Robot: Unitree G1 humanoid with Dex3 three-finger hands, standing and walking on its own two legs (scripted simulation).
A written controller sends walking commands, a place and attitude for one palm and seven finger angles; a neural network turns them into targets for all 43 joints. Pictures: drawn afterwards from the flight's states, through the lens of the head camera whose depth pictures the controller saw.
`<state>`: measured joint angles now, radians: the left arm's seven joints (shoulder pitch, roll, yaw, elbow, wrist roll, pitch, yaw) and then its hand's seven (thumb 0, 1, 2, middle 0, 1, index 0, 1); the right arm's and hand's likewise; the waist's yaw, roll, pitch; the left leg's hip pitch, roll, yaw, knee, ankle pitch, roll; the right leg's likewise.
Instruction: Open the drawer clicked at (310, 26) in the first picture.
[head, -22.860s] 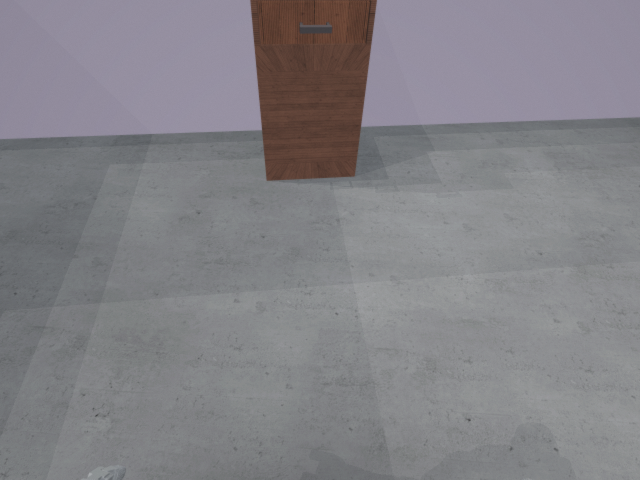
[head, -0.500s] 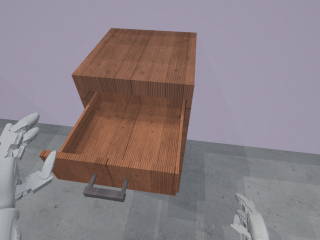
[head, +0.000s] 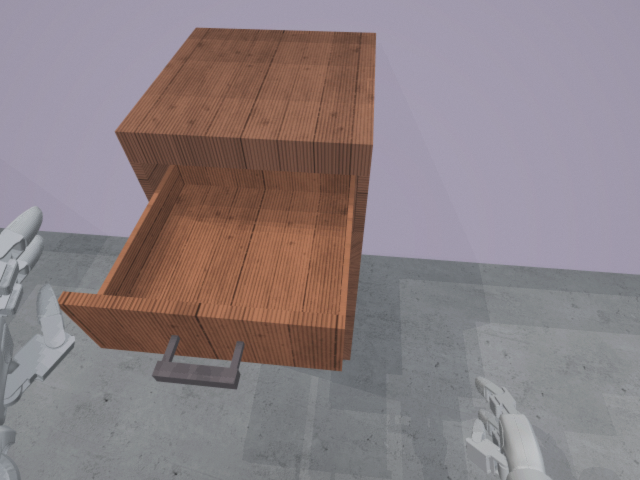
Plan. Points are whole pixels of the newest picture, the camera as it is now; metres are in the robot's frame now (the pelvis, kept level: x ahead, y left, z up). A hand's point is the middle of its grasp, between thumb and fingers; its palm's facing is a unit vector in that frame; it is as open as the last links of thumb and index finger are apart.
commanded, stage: step back with the hand held close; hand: left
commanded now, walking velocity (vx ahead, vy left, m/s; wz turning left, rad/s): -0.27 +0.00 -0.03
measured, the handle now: (201, 360) +0.28 +0.19 -0.05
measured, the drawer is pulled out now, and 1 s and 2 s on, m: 0.30 0.30 0.30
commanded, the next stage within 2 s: stop stepping back and stand still in 0.94 s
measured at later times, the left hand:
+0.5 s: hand (30, 447) +0.12 +0.22 +0.17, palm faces +0.42 -0.84 -0.36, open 7.4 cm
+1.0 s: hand out of the picture +0.03 +0.20 +0.16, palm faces +0.31 -0.84 -0.45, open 7.4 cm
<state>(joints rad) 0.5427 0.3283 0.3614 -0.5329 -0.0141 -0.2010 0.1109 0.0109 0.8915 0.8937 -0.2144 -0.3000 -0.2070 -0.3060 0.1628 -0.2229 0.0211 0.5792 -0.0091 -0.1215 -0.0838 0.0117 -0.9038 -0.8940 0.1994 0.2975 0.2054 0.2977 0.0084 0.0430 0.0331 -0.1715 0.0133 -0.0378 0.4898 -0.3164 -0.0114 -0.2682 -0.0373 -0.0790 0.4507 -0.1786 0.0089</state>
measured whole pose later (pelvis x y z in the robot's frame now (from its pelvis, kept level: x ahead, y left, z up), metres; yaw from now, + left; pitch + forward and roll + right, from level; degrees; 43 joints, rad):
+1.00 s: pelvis -0.18 -0.03 +0.00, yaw +0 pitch +2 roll +2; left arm 0.63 0.37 0.36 -0.60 -0.01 -0.23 0.14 0.01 0.89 0.89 -0.22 -0.30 -0.21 -0.30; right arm 0.17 -0.20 0.01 0.59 0.00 -0.11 -0.08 0.01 -0.91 -0.89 0.20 0.30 0.20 0.30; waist -0.04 -0.08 0.01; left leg -0.30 0.00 0.05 0.59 -0.36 -0.01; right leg -0.36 -0.02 -0.03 0.47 -0.15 -0.03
